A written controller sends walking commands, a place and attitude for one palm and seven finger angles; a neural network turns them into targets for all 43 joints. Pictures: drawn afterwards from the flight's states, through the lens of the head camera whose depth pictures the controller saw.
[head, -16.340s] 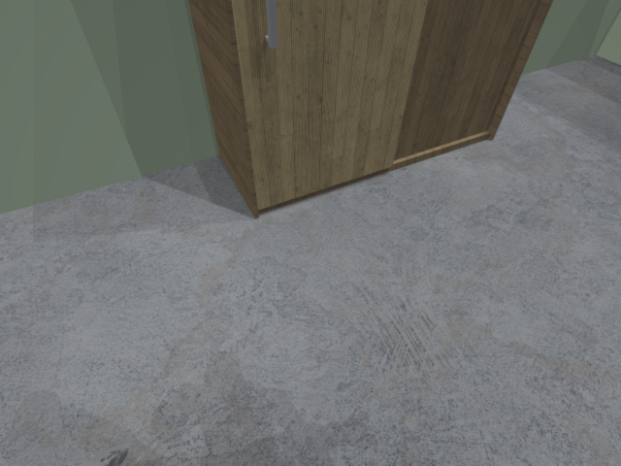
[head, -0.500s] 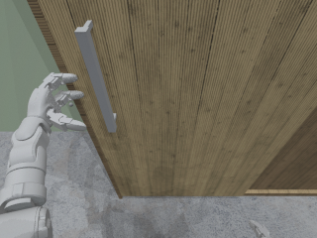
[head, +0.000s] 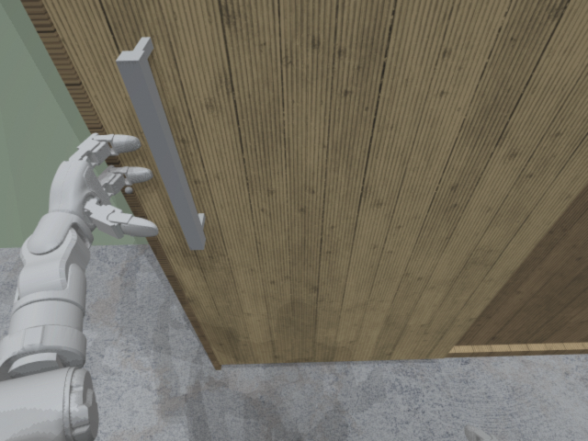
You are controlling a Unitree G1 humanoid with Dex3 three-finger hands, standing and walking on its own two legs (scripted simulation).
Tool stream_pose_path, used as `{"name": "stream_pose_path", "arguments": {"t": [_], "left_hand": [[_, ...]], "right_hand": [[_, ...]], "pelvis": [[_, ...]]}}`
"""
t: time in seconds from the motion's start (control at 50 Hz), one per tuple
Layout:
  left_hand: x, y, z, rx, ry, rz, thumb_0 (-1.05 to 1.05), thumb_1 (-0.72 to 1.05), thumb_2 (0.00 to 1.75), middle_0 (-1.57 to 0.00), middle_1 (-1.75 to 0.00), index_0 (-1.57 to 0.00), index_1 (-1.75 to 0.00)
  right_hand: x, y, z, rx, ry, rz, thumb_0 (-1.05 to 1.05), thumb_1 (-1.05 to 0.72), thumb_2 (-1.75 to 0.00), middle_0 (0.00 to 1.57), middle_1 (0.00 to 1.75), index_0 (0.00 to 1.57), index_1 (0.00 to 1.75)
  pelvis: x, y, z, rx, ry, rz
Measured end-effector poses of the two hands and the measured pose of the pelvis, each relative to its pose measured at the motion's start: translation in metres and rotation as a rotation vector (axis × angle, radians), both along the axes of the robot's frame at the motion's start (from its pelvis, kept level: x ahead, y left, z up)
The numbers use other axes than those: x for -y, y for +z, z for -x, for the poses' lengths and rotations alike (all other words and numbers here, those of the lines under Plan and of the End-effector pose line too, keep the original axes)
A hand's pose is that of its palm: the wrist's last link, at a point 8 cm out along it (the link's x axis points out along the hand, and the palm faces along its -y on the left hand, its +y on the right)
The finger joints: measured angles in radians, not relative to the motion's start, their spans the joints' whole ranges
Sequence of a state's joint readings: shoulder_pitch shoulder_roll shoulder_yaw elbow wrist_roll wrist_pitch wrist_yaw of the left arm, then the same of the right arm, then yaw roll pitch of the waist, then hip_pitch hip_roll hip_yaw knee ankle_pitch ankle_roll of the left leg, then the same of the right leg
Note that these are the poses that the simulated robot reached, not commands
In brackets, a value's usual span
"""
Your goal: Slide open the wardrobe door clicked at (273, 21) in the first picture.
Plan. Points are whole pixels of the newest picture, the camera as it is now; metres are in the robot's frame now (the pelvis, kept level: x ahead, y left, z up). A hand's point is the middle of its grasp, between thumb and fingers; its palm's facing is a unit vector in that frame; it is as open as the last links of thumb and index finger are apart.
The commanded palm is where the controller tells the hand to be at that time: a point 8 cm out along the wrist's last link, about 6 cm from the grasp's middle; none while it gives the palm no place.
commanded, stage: move the hooked fingers beside the handle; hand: left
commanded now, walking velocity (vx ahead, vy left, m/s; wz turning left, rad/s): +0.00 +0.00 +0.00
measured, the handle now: (176, 162) +0.44 +0.17 +0.16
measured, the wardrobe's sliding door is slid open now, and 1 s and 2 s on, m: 0.00 0.00 0.00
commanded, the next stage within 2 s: feel for the door with the fingertips in 0.42 s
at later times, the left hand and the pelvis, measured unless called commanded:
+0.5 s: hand (116, 197) +0.38 +0.24 +0.16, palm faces +0.05 -1.00 +0.00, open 14.0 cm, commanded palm +0.36 +0.29 +0.15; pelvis -0.01 +0.01 +0.00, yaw +0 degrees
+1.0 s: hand (162, 192) +0.40 +0.18 +0.15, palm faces +0.04 -1.00 +0.00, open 14.0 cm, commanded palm +0.37 +0.24 +0.15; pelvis -0.01 +0.01 +0.00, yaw +0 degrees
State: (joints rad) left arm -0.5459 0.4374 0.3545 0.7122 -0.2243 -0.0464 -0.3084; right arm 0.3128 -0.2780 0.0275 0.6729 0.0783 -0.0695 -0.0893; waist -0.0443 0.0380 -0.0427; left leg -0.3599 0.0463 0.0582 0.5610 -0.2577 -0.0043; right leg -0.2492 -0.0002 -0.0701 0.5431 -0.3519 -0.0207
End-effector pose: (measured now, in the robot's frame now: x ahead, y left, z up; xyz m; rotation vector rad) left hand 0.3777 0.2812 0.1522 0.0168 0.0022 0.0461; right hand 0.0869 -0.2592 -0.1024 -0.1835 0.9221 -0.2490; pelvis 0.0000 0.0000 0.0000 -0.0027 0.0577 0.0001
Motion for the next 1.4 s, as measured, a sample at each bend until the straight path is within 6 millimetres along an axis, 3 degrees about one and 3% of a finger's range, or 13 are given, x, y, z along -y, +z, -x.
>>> {"name": "stream_pose_path", "arguments": {"t": [0.34,0.48,0.6,0.92,1.4], "left_hand": [[-0.014,-0.004,0.019,0.002,0.025,-0.003,-0.01,-0.5,0.3,-0.3,-1.2,-0.31,-1.2],[-0.007,0.004,0.019,0.036,0.0,0.014,-0.01,-0.5,0.3,-0.3,-1.2,-0.3,-1.2],[-0.008,-0.002,0.017,-0.011,0.012,0.004,-0.01,-0.5,0.3,-0.3,-1.2,-0.3,-1.2],[0.042,-0.002,0.005,0.019,-0.026,0.009,-0.01,-0.5,0.3,-0.3,-1.2,-0.3,-1.2],[0.033,-0.002,-0.004,0.001,0.006,0.002,-0.01,-0.5,0.3,-0.37,-1.25,-0.38,-1.24]], "right_hand": [[-0.01,0.01,-0.024,0.066,0.037,0.004,0.01,-0.91,-0.9,0.2,0.3,0.2,0.3],[-0.017,0.011,-0.025,0.074,0.05,0.001,0.01,-0.91,-0.9,0.2,0.3,0.2,0.3],[-0.02,0.01,-0.018,0.073,0.042,-0.008,0.01,-0.91,-0.9,0.2,0.3,0.2,0.3],[-0.023,0.003,-0.003,0.038,0.028,-0.03,0.01,-0.91,-0.9,0.2,0.3,0.2,0.3],[0.005,0.0,-0.004,-0.01,0.018,-0.008,0.01,-0.91,-0.9,0.2,0.3,0.2,0.3]], "pelvis": [[-0.006,0.0,0.001,0.011,0.005,0.005],[-0.009,0.0,0.005,0.016,0.01,0.007],[-0.011,0.0,0.009,0.014,0.008,0.008],[-0.012,0.001,0.01,0.015,-0.001,0.004],[0.006,0.0,0.005,0.004,0.007,-0.002]]}}
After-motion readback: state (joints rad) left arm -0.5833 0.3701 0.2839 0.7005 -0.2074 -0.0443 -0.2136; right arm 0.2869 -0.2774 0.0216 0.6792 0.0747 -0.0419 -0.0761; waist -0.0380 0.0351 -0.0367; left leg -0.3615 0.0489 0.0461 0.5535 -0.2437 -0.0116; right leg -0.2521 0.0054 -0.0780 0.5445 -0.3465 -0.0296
